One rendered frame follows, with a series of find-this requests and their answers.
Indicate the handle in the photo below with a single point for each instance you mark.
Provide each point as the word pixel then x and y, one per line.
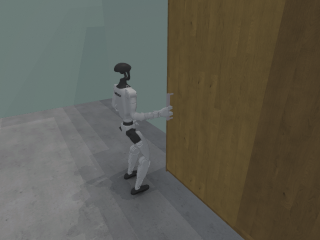
pixel 168 104

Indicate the left robot upper arm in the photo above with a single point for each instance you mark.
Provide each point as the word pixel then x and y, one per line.
pixel 114 102

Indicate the right robot upper arm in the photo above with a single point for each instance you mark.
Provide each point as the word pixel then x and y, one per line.
pixel 131 95

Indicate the robot left hand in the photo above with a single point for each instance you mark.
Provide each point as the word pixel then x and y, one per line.
pixel 136 122

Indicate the robot right forearm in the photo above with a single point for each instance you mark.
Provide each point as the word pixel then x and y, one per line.
pixel 145 116

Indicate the right robot thigh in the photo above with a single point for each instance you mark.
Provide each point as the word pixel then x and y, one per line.
pixel 138 138

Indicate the robot left foot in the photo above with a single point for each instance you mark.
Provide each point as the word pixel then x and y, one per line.
pixel 133 174

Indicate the wardrobe door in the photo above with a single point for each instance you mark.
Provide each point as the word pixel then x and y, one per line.
pixel 281 194
pixel 219 59

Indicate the robot right hand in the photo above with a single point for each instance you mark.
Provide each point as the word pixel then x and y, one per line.
pixel 165 111

